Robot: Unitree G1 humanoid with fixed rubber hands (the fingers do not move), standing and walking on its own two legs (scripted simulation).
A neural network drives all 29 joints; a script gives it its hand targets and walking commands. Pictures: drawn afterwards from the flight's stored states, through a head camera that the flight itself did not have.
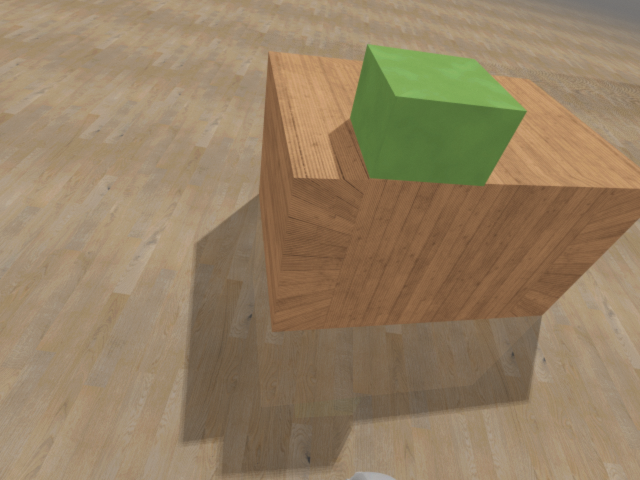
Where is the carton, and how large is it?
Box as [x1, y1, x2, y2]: [350, 44, 526, 185]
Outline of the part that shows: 367,44 350,118 369,176 374,178 483,185 526,111 474,59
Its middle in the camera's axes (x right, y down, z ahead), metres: +0.28 -0.32 +1.00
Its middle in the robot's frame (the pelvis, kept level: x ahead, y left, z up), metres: +0.97 -0.29 +0.04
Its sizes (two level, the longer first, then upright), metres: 0.311 0.300 0.210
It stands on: a pedestal, 0.67 m high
